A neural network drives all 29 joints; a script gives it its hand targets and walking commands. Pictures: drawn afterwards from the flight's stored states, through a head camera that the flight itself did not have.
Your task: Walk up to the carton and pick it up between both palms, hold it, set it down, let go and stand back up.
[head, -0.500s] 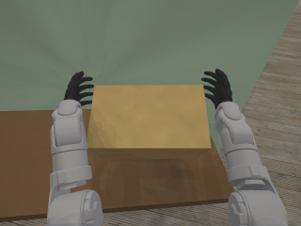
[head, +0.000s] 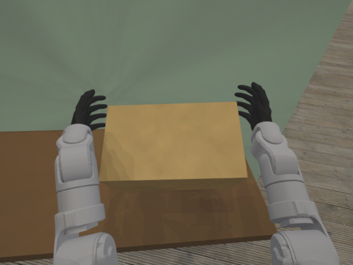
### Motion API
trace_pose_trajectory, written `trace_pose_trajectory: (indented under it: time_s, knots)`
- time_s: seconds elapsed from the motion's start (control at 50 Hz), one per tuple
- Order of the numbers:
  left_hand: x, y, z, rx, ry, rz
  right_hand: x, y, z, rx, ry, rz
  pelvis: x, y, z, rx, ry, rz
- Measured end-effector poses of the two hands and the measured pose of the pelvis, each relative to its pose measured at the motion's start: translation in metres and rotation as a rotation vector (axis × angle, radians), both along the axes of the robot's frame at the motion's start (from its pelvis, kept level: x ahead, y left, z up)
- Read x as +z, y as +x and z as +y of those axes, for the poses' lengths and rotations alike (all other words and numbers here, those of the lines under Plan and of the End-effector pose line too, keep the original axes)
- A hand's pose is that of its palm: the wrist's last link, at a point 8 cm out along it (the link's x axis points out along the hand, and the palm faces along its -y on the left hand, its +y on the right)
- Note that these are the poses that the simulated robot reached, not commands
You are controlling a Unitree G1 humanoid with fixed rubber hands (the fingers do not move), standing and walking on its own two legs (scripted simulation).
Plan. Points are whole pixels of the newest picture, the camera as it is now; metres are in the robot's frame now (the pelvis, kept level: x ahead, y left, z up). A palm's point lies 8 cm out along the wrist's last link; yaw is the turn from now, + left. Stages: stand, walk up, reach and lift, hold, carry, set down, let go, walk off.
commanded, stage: hold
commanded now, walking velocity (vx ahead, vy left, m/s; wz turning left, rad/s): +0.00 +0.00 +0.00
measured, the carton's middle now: (173, 150) +0.35 +0.00 +0.09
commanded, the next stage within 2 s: none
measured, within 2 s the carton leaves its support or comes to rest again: neither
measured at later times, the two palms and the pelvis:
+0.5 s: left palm (82, 123) +0.35 +0.19 +0.18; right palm (260, 118) +0.34 -0.18 +0.19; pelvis -0.01 +0.00 +0.00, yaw -1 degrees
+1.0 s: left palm (82, 126) +0.35 +0.19 +0.18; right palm (258, 120) +0.35 -0.18 +0.19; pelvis +0.00 +0.00 +0.00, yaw +0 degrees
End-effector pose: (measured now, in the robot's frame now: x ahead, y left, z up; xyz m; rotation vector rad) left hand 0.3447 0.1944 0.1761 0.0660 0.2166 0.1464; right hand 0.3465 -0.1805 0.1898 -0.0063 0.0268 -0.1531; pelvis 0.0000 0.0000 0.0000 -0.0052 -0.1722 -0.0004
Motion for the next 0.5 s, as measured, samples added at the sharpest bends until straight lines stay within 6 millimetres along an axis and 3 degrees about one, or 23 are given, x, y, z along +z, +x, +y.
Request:
trace_pose_trajectory:
  time_s: [0.22,0.5]
  knots:
    - [0.006,-0.002,-0.008,-0.012,-0.006,-0.018,0.001,-0.012,-0.008,-0.023,0.002,-0.011,0.0,-0.007,-0.001,-0.019,0.001,0.007]
    - [0.007,0.002,0.0,0.005,-0.01,-0.012,0.005,-0.002,0.001,-0.01,-0.011,-0.01,0.001,-0.013,0.003,-0.011,0.001,0.022]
